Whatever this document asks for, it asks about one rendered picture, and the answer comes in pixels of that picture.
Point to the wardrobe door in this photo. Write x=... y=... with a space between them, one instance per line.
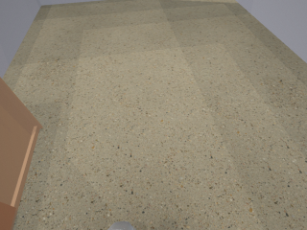
x=6 y=216
x=15 y=134

